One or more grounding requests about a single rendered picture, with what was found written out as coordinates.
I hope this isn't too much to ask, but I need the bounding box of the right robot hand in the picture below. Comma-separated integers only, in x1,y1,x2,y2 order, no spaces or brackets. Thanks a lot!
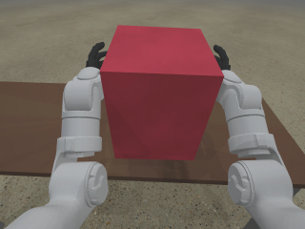
213,45,231,71

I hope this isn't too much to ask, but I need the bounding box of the robot right upper arm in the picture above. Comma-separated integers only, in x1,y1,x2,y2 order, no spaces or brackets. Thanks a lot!
227,159,305,229

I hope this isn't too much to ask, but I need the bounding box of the robot right forearm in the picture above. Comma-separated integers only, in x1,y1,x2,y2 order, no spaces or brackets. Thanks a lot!
215,70,294,195

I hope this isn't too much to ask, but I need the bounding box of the robot left upper arm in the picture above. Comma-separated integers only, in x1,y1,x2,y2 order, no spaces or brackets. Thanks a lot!
5,161,109,229

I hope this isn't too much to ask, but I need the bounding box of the carton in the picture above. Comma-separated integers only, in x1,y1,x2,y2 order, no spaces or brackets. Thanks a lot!
99,25,224,160

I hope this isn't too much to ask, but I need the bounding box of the robot left forearm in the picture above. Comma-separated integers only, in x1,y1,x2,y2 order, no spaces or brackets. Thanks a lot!
49,67,104,197

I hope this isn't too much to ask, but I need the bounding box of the left robot hand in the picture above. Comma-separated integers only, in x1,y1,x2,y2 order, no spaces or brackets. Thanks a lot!
86,42,108,70

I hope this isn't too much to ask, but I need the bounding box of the table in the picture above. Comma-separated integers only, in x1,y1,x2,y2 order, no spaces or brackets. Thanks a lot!
0,81,305,229

